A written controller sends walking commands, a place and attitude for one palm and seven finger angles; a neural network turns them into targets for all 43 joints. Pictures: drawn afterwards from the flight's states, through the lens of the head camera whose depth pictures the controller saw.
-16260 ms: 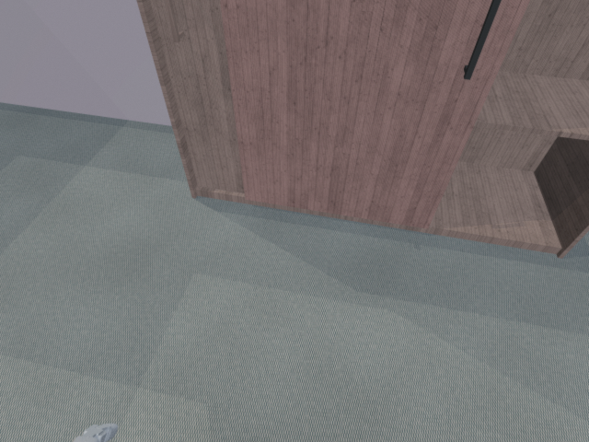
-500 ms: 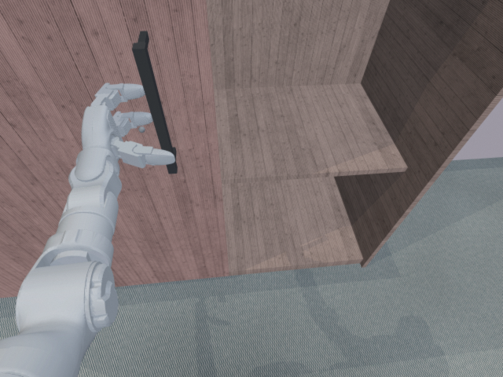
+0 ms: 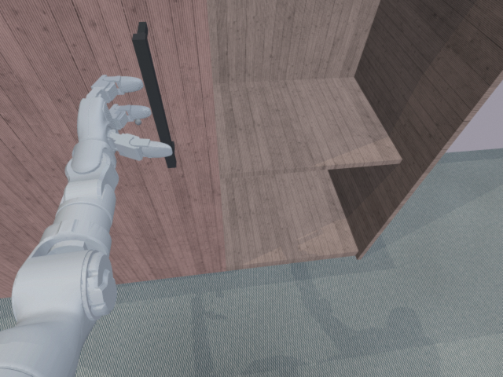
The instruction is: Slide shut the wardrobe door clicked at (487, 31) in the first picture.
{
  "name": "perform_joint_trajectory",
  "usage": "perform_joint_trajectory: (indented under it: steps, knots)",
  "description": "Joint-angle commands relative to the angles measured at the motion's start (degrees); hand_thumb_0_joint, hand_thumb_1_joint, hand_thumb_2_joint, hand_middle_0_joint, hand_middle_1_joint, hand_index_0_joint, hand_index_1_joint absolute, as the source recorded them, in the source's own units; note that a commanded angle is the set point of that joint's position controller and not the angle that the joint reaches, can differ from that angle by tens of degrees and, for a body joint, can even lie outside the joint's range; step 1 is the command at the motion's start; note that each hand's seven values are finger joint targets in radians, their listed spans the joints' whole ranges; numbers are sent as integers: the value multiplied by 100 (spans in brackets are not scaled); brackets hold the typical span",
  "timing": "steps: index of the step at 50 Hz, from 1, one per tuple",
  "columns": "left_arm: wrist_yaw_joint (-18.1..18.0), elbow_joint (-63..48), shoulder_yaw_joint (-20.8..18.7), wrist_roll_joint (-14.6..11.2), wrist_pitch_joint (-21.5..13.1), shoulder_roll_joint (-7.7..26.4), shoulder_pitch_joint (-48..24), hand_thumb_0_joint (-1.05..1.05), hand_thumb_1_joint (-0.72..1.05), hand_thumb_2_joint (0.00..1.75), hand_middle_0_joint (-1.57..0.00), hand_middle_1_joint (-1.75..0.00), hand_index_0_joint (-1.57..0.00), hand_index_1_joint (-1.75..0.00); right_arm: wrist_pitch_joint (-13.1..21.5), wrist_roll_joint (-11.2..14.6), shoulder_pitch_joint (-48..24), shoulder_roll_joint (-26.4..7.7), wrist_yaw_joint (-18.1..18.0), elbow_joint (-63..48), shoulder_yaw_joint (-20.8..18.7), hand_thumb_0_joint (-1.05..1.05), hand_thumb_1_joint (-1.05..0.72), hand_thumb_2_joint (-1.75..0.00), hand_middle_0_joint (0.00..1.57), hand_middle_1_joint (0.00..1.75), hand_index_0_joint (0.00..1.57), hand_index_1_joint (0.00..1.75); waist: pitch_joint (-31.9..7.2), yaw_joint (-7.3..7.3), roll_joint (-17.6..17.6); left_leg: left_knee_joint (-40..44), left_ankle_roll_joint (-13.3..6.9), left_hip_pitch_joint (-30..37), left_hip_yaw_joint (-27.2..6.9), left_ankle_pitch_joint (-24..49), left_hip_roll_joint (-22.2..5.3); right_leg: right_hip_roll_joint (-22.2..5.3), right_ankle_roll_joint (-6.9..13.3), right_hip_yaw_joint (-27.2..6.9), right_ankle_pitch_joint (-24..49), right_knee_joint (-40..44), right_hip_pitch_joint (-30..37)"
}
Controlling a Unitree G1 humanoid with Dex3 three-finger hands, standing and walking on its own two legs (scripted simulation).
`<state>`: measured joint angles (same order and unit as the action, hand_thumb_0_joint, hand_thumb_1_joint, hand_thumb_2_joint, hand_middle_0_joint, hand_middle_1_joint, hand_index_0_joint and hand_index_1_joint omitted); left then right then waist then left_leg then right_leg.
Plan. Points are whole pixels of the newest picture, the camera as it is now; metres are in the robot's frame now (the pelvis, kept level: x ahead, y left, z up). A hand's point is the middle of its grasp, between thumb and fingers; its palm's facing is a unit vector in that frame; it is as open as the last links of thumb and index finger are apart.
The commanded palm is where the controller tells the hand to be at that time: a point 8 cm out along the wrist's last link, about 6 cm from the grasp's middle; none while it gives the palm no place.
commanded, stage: move the hooked fingers beside the handle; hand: left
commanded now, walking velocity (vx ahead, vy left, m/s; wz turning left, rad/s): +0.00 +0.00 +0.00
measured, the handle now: (159, 106) +0.53 +0.13 +0.14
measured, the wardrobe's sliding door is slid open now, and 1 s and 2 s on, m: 0.56 0.56 0.56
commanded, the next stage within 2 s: feel for the door with the fingertips in 1.48 s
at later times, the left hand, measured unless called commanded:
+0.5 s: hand (135, 121) +0.49 +0.16 +0.14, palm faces +0.06 -1.00 +0.01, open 13.2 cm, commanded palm +0.46 +0.24 +0.14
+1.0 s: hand (116, 125) +0.48 +0.19 +0.14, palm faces +0.10 -0.99 +0.01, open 13.9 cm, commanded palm +0.45 +0.23 +0.14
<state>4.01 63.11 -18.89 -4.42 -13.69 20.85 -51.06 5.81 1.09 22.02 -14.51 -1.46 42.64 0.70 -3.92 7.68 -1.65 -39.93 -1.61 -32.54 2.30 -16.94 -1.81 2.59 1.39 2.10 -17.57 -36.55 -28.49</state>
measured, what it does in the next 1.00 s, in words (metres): stands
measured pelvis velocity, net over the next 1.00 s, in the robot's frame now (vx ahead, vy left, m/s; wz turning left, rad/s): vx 0.01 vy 0.00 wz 0.02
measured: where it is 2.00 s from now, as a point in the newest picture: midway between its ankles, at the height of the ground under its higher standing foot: outside the picture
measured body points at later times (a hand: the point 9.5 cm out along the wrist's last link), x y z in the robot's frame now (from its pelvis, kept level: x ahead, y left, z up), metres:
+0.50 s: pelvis -0.01 +0.00 +0.00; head +0.04 +0.00 +0.44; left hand +0.48 +0.21 +0.14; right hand +0.00 -0.27 -0.11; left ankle +0.03 +0.10 -0.72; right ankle +0.00 -0.11 -0.72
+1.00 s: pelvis +0.01 +0.00 +0.00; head +0.06 +0.01 +0.45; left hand +0.47 +0.24 +0.14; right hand +0.04 -0.27 -0.11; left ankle +0.03 +0.10 -0.72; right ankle +0.00 -0.11 -0.72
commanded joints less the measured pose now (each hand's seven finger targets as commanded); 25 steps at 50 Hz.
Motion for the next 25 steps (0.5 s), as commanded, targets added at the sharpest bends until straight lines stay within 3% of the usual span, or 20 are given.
perform_joint_trajectory:
  steps: [1, 3, 5, 7, 9, 16, 18, 20, 24, 25]
  knots:
    - [-177, -1021, -192, -63, -281, 1620, -2975, 0, -50, 30, -30, -120, -30, -120, 204, -7, 466, -962, -101, -454, -298, 0, -90, -90, 20, 30, 20, 30, -1632, 33, -116, 509, 29, 1190, -406, 487, 95, 73, -60, -181, 736, 557, 85]
    - [-209, -970, -328, -33, -296, 1812, -2980, 0, -50, 30, -30, -120, -30, -120, 205, -18, 489, -979, -107, -453, -307, 0, -90, -90, 20, 30, 20, 30, -1719, 28, -124, 477, 22, 1176, -393, 455, 93, 68, -64, -193, 687, 558, 83]
    - [-206, -909, -190, -32, -305, 1621, -3065, 0, -50, 30, -30, -120, -30, -120, 229, -27, 505, -974, -96, -451, -300, 0, -90, -90, 20, 30, 20, 30, -1617, 83, -70, 491, 25, 1176, -430, 389, 86, 79, -63, -165, 609, 554, -26]
    - [-225, -865, -352, -23, -308, 1860, -3104, 0, -50, 30, -30, -120, -30, -120, 227, -46, 553, -1011, -103, -422, -304, 0, -90, -90, 20, 30, 20, 30, -1734, 74, -2, 450, 2, 1093, -419, 358, 98, 81, -71, -197, 583, 551, 50]
    - [-210, -1002, -486, -20, -349, 2015, -3016, 0, -50, 30, -30, -120, -30, -120, 235, -42, 544, -997, -107, -468, -313, 0, -90, -90, 20, 30, 20, 30, -2000, -27, -112, 429, 12, 1156, -383, 502, 106, 65, -67, -232, 748, 520, 232]
    - [-94, -774, -669, -48, -264, 2364, -2803, 0, -50, 30, -30, -120, -30, -120, 183, 7, 483, -1002, -151, -547, -267, 0, -90, -90, 20, 30, 20, 30, -1667, -36, 141, 412, -14, 549, -273, 183, 119, 24, -119, -378, 623, 610, 516]
    - [-73, -878, -783, -27, -278, 2609, -2904, 0, -50, 30, -30, -120, -30, -120, 175, 16, 469, -1010, -169, -575, -265, 0, -90, -90, 20, 30, 20, 30, -1727, -50, 2, 415, -17, 519, -258, 136, 121, 7, -123, -408, 571, 613, 550]
    - [-52, -919, -736, -36, -276, 2490, -2824, 0, -50, 30, -30, -120, -30, -120, 185, 10, 473, -987, -171, -604, -267, 0, -90, -90, 20, 30, 20, 30, -1794, -67, -65, 409, -13, 621, -262, 242, 121, 19, -109, -376, 674, 585, 548]
    - [-39, -834, -805, -49, -234, 2605, -2745, 0, -50, 30, -30, -120, -30, -120, 167, 29, 477, -1005, -178, -606, -258, 0, -90, -90, 20, 30, 20, 30, -1706, -74, 26, 383, -11, 513, -255, 201, 119, 13, -120, -398, 643, 600, 566]
    - [-27, -906, -704, -52, -233, 2494, -2837, 0, -50, 30, -30, -120, -30, -120, 167, 30, 464, -996, -177, -612, -261, 0, -90, -90, 20, 30, 20, 30, -1696, -22, -86, 396, -7, 590, -257, 200, 107, 16, -120, -376, 633, 594, 480]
